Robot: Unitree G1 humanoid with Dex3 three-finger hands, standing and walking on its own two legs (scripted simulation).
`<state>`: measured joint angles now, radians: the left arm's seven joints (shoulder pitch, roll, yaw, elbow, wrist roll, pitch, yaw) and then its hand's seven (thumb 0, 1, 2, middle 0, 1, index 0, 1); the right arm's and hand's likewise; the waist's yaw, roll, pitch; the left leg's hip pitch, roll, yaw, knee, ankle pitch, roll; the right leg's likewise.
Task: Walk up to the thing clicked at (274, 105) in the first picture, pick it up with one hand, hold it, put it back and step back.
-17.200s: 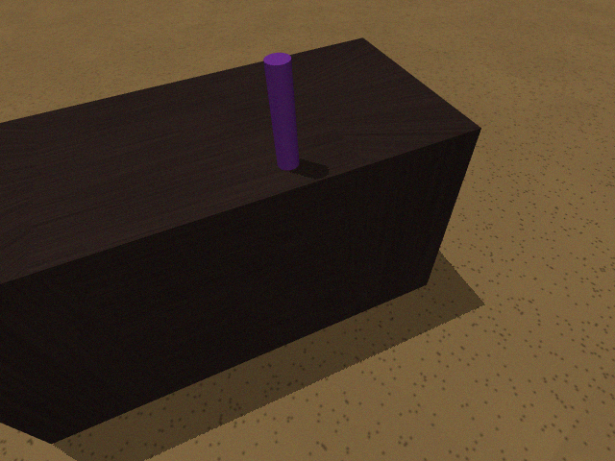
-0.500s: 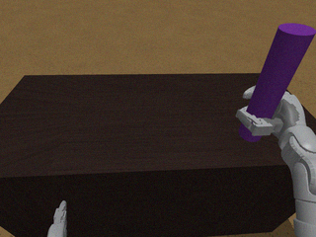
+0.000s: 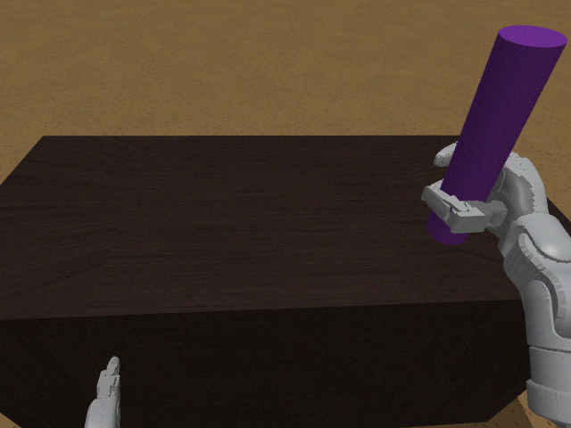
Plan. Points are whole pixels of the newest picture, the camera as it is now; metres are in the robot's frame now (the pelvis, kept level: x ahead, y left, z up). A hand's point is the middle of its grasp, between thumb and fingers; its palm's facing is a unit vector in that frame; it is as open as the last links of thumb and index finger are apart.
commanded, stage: hold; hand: right
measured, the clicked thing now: (479, 155) +0.33 -0.17 +0.28
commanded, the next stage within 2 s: crouch in 0.98 s
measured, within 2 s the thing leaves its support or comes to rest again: neither
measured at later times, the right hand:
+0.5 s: hand (453, 211) +0.32 -0.17 +0.20, palm faces +0.09 +0.99 -0.05, open 7.1 cm
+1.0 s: hand (451, 198) +0.33 -0.16 +0.21, palm faces +0.08 +1.00 -0.04, open 7.1 cm
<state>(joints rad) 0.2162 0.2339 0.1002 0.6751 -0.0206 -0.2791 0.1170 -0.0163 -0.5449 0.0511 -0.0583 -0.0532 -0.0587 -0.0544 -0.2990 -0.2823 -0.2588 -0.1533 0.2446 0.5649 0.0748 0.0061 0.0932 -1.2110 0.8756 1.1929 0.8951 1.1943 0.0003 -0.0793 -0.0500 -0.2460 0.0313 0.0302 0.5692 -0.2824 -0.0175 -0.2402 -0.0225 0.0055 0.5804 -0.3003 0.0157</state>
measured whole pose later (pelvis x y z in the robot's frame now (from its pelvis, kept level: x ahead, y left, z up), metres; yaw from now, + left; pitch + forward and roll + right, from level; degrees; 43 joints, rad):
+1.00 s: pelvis +0.00 +0.00 +0.00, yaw +0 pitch -2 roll +0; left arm 0.25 0.23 0.10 0.65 -0.03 -0.26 0.10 -0.02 -0.55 0.05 -0.05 -0.05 -0.05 -0.05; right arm -0.29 -0.27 -0.27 -0.15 0.24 0.58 0.06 0.01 0.09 -1.21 0.88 1.19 0.90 1.19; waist 0.00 -0.07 -0.04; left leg -0.26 0.03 0.03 0.57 -0.28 -0.01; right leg -0.24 -0.03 0.00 0.57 -0.29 0.02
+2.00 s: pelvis -0.01 +0.00 -0.01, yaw +2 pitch +4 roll +0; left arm 0.23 0.22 0.04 0.59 0.00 -0.24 0.10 -0.02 -0.53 0.04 -0.06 -0.05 -0.07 -0.05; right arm -0.55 -0.32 -0.27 0.67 0.16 -0.01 0.07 0.01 0.08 -1.20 0.89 1.17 0.91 1.17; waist 0.08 0.00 -0.04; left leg -0.43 0.02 0.00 0.62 -0.26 -0.02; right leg -0.42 -0.04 -0.02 0.65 -0.30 0.02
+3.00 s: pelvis -0.02 -0.01 -0.04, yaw +3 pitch +12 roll +1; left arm 0.30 0.22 0.03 0.33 0.03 -0.16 0.05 -0.02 -0.54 0.05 -0.06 -0.05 -0.06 -0.05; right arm -0.63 -0.34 -0.34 0.98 0.09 -0.33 0.08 0.01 0.08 -1.20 0.89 1.15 0.91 1.16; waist 0.15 0.03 -0.08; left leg -0.73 0.00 0.00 0.84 -0.33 -0.02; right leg -0.72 -0.05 -0.02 0.89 -0.39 0.01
